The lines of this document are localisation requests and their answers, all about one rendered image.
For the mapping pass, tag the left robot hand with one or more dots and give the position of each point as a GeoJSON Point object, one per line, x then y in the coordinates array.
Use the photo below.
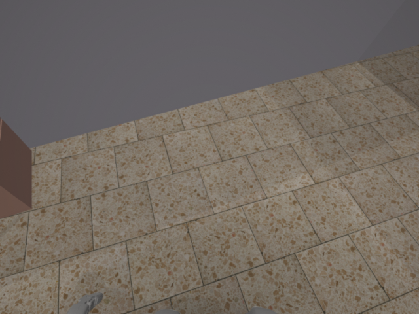
{"type": "Point", "coordinates": [86, 303]}

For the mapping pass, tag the cupboard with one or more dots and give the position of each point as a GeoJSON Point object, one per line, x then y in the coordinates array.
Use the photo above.
{"type": "Point", "coordinates": [15, 173]}

